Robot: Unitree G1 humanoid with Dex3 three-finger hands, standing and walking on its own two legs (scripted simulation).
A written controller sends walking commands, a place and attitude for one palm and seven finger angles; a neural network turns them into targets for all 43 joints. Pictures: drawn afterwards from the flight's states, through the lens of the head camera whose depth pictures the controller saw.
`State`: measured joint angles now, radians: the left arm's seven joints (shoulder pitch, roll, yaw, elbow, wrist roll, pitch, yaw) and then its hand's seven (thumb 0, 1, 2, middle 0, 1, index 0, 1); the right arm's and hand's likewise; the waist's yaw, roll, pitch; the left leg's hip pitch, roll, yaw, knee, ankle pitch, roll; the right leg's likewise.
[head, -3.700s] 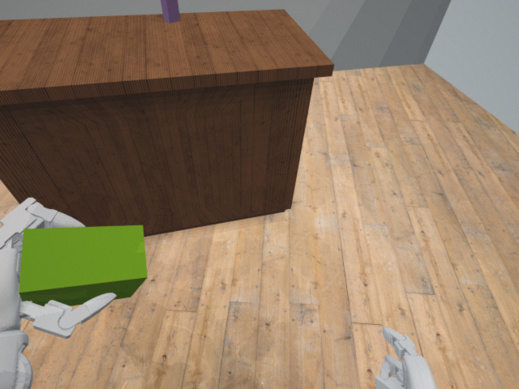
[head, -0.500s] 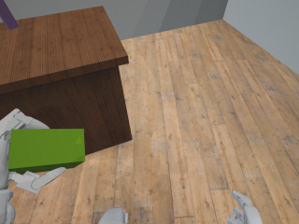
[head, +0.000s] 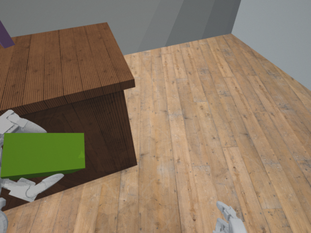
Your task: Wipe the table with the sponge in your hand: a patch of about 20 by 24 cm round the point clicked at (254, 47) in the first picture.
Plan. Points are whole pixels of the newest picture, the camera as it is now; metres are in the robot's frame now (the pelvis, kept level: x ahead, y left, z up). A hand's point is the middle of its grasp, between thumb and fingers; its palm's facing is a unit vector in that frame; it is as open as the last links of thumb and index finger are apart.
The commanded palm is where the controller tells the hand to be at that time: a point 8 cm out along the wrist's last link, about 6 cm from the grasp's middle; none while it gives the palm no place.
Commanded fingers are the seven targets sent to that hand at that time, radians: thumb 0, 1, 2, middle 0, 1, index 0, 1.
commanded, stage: take the last steps up to it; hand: left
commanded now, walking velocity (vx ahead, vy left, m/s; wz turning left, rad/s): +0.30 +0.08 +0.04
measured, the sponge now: (55, 156) +0.22 +0.21 +0.17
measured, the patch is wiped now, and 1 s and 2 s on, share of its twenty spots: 0.00 0.00 0.00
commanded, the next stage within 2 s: come to a stop and stand still in 1.04 s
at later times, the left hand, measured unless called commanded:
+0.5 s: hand (45, 111) +0.31 +0.26 +0.18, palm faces +0.45 -0.79 -0.42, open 10.5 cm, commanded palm +0.26 +0.30 +0.18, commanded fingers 0.00 0.10 1.30 -1.20 -1.60 -1.20 -1.60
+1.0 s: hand (77, 95) +0.39 +0.23 +0.16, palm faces +0.41 -0.78 -0.47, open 10.5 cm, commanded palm +0.33 +0.27 +0.18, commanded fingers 0.00 0.10 1.30 -1.20 -1.60 -1.20 -1.60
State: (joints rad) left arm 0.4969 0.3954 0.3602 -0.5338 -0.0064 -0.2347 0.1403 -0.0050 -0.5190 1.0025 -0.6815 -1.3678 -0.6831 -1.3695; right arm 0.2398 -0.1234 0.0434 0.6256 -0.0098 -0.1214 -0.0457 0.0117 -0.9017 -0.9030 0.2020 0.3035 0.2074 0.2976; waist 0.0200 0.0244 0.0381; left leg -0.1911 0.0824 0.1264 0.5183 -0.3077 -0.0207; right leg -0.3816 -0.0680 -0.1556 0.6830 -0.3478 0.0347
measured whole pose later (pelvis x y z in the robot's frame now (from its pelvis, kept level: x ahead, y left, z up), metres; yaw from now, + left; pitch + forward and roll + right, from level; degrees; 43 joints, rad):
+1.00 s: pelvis +0.17 -0.02 +0.00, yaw +2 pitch +0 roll +3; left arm 0.46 0.33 0.35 -0.41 -0.01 -0.20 0.14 -0.01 -0.52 1.01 -0.68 -1.37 -0.68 -1.37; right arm 0.17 -0.23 0.00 0.65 0.00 -0.04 -0.06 0.01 -0.91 -0.90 0.20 0.30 0.20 0.30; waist 0.00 0.00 0.06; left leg -0.46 0.04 0.06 1.05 -0.39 -0.03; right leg -0.26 -0.05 -0.16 0.53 -0.27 -0.07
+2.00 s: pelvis +0.14 +0.01 +0.00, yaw -1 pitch -5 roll -2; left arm 0.33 0.40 0.33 -0.41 -0.01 -0.21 0.10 -0.01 -0.52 1.01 -0.68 -1.38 -0.68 -1.37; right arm 0.25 -0.22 0.01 0.59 0.00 -0.15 -0.05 0.01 -0.91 -0.90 0.19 0.30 0.20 0.30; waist 0.05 -0.07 0.10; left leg -0.27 0.02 -0.04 0.50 -0.16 0.01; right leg -0.23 0.04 -0.05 0.50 -0.31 -0.01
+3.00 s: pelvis +0.16 +0.08 +0.01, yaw +0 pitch +1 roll -1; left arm 0.47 0.39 0.35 -0.48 -0.05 -0.19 0.10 -0.01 -0.52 1.01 -0.68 -1.38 -0.68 -1.38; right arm 0.20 -0.20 0.04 0.58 -0.01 -0.09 -0.03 0.01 -0.90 -0.90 0.20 0.30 0.20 0.30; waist 0.02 -0.02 0.02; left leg -0.29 -0.09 0.02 0.36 -0.08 0.10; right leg -0.08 0.06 -0.01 0.34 -0.28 -0.04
